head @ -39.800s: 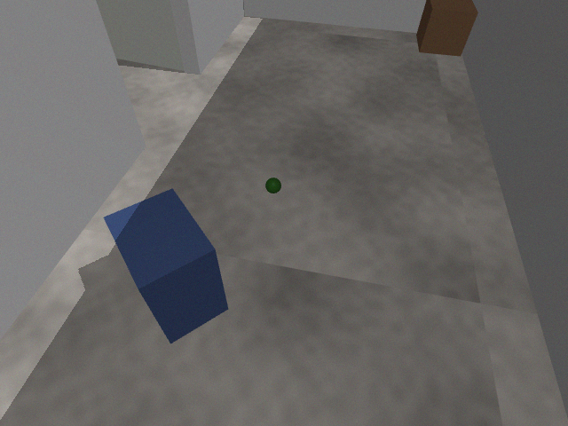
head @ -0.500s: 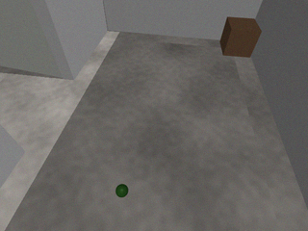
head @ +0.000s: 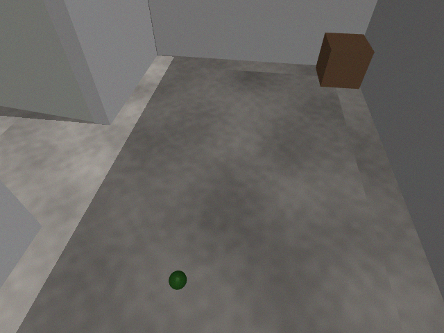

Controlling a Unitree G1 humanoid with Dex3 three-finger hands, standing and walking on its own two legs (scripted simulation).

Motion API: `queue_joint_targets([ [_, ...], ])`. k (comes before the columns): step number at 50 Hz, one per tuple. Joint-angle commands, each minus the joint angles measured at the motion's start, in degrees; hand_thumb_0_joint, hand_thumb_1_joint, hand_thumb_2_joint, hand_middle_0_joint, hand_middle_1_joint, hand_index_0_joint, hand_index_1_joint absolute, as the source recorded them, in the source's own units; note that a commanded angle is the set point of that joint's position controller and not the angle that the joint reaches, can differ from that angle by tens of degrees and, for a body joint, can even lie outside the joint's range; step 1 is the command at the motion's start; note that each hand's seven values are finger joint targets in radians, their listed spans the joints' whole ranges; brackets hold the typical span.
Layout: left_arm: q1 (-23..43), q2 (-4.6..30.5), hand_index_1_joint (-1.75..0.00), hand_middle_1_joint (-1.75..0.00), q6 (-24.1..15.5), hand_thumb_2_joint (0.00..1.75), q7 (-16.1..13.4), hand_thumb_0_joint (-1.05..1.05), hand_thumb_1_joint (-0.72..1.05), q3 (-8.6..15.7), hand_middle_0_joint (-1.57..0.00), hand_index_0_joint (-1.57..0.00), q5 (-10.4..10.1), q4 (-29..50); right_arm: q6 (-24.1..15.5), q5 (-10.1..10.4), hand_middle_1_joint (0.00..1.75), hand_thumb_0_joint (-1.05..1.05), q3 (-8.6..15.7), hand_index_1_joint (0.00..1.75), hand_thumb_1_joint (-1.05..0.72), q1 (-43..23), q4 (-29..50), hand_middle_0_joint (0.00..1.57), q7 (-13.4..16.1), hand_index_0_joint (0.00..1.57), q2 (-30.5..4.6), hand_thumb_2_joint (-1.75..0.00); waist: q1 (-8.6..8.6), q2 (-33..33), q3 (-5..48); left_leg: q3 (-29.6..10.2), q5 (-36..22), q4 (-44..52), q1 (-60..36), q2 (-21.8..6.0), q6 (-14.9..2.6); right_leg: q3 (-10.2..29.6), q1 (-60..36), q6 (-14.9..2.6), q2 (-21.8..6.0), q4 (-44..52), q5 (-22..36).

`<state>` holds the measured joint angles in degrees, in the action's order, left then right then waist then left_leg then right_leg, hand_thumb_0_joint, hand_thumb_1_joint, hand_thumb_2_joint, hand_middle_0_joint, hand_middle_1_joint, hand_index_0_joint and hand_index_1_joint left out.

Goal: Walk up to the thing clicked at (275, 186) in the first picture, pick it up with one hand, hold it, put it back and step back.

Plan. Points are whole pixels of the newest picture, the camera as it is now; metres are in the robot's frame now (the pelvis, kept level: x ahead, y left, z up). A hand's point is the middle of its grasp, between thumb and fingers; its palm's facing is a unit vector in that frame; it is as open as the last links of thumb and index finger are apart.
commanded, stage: stand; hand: left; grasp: from above
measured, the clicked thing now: (177, 280) +0.50 +0.20 -0.74
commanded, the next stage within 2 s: step back in 1.56 s
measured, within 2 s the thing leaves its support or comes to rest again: neither
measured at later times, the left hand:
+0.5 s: hand out of the picture +0.07 +0.23 -0.16, palm faces +0.02 -0.94 -0.33, open 7.3 cm
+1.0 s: hand out of the picture +0.09 +0.24 -0.15, palm faces +0.01 -0.94 -0.34, open 7.3 cm
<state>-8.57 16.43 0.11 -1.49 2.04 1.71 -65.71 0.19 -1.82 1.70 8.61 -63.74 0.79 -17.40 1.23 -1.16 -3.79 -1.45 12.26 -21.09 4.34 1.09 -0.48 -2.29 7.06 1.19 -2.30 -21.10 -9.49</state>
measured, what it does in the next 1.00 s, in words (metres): stands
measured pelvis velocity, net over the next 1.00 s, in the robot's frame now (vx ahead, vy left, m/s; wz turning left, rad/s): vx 0.02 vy -0.01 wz -0.01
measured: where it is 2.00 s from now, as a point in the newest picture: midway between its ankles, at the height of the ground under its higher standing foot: outside the picture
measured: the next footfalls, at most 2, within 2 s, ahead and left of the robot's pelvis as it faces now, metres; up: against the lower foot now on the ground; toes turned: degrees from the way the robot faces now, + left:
none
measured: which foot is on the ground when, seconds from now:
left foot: down 0.00-1.00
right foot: down 0.00-1.00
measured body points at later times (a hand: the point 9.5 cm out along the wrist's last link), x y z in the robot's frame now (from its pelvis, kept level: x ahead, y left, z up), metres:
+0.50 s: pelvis +0.01 -0.01 +0.00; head +0.01 -0.02 +0.45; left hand +0.07 +0.28 -0.13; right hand +0.07 -0.30 -0.14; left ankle +0.00 +0.11 -0.75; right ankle +0.03 -0.13 -0.75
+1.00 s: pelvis +0.02 -0.01 +0.00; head +0.02 -0.02 +0.45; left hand +0.09 +0.28 -0.13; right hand +0.08 -0.30 -0.14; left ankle +0.00 +0.11 -0.75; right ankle +0.03 -0.13 -0.75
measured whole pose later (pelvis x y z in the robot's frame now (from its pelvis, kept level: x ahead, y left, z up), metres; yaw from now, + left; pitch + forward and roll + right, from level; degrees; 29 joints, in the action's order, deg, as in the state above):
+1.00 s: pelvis +0.02 -0.01 +0.00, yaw -1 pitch -3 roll +0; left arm -5.1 17.6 -0.3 -0.4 1.6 0.8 -67.0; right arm -0.5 -1.3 0.2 6.7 -65.2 0.4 -19.0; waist 0.6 -1.2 -3.5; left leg -1.1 11.8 -17.9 3.0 0.0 0.3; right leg -2.0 6.3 0.5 -1.2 -18.7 -9.2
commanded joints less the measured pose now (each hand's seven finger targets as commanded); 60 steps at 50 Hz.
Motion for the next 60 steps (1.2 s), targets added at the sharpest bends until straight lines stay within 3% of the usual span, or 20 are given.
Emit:
queue_joint_targets([
  [1, 2.44, 11.65, -0.3, -0.3, -1.18, 0.9, -0.6, 0.0, 0.9, 1.9, -0.2, -0.2, -0.13, 2.69, -1.36, 0.27, 0.3, 0.0, 1.83, 0.3, -0.9, -2.31, 3.19, 0.2, 0.86, 0.2, -10.3, -0.9, -0.17, 1.2, 1.24, -5.9, -0.32, 6.4, 5.58, -6.28, -0.94, 6.17, -1.94, -1.89, -4.77, 4.77, -0.64],
  [7, 3.23, 11.9, -0.3, -0.3, -1.35, 0.9, -0.51, 0.0, 0.9, 1.79, -0.2, -0.2, -0.27, 2.2, -1.56, 0.41, 0.3, 0.0, 1.47, 0.3, -0.9, -2.19, 2.59, 0.2, 0.84, 0.2, -10.79, -0.9, -0.43, 1.63, 2.65, -5.6, -4.35, 5.95, 3.91, -6.56, -0.88, 6.1, -2.55, -1.86, -5.01, 4.95, 2.57],
  [11, 3.11, 12.18, -0.3, -0.3, -1.33, 0.9, -0.31, 0.0, 0.9, 1.59, -0.2, -0.2, -0.41, 1.7, -1.38, 0.47, 0.3, 0.0, 1.28, 0.3, -0.9, -2.07, 2.15, 0.2, 0.71, 0.2, -11.06, -0.9, -0.34, 2.18, 1.06, -5.44, -1.95, 6.03, 4.36, -6.42, -0.83, 6.36, -1.25, -1.7, -4.7, 5.99, -1.13],
  [16, 3.86, 12.14, -0.3, -0.3, -1.56, 0.9, -0.29, 0.0, 0.9, 1.66, -0.2, -0.2, -0.6, 1.86, -1.59, 0.52, 0.3, 0.0, 1.1, 0.3, -0.9, -2.35, 2.09, 0.2, 0.79, 0.2, -11.61, -0.9, -0.55, 0.5, 3.68, -5.27, -6.6, 5.69, 3.69, -7.06, -0.87, 6.35, -3.86, -2.07, -5.39, 5.01, 6.08],
  [25, 4.5, 12.48, -0.3, -0.3, -1.54, 0.9, -0.09, 0.0, 0.9, 1.66, -0.2, -0.2, -0.71, 1.67, -1.71, 0.7, 0.3, 0.0, 0.91, 0.3, -0.9, -2.74, 1.81, 0.2, 0.85, 0.2, -12.13, -0.9, -0.54, 1.35, 4.08, -5.08, -8.88, 5.73, 2.32, -7.57, -0.89, 6.08, -3.65, -2.06, -5.22, 5.07, 7.45],
  [30, 5.12, 12.79, -0.3, -0.3, -1.47, 0.9, -0.01, 0.0, 0.9, 1.71, -0.2, -0.2, -0.79, 1.37, -1.58, 0.66, 0.3, 0.0, 0.7, 0.3, -0.9, -2.9, 1.61, 0.2, 0.75, 0.2, -11.8, -0.9, -0.67, 1.71, 2.56, -5.1, -5.65, 6.58, 3.0, -7.37, -0.69, 6.23, -2.78, -1.97, -4.9, 5.6, 4.22],
  [34, 5.53, 12.72, -0.3, -0.3, -1.71, 0.9, 0.17, 0.0, 0.9, 1.63, -0.2, -0.2, -0.9, 1.97, -1.86, 0.73, 0.3, 0.0, 0.69, 0.3, -0.9, -2.71, 1.73, 0.2, 0.72, 0.2, -12.44, -0.9, -0.89, 0.73, 3.92, -4.61, -8.68, 6.22, 2.89, -7.63, -0.66, 6.7, -4.22, -2.24, -5.34, 5.3, 8.5],
  [42, 5.81, 13.22, -0.3, -0.3, -1.53, 0.9, 0.19, 0.0, 0.9, 1.67, -0.2, -0.2, -0.95, 1.94, -2.0, 0.71, 0.3, 0.0, 0.6, 0.3, -0.9, -3.54, 1.95, 0.2, 0.79, 0.2, -12.42, -0.9, -0.81, 1.36, 5.19, -4.71, -11.3, 6.22, 1.41, -8.06, -0.61, 6.08, -4.43, -2.36, -5.36, 4.17, 10.06],
  [49, 5.53, 12.99, -0.3, -0.3, -1.55, 0.9, 0.35, 0.0, 0.9, 1.36, -0.2, -0.2, -0.99, 1.94, -1.92, 0.79, 0.3, 0.0, 0.58, 0.3, -0.9, -3.38, 1.68, 0.2, 0.58, 0.2, -12.87, -0.9, -0.76, 1.1, 3.69, -4.7, -8.31, 6.71, 2.37, -7.82, -0.41, 6.3, -3.5, -2.04, -5.03, 5.23, 6.89],
  [60, 5.15, 13.56, -0.3, -0.3, -1.71, 0.9, 0.56, 0.0, 0.9, 1.23, -0.2, -0.2, -1.05, 2.35, -2.08, 0.82, 0.3, 0.0, 0.46, 0.3, -0.9, -3.64, 1.82, 0.2, 0.36, 0.2, -13.1, -0.9, -0.58, 1.22, 4.21, -4.72, -7.68, 6.91, 2.21, -8.05, -0.53, 6.53, -3.3, -2.23, -5.24, 5.18, 6.95],
])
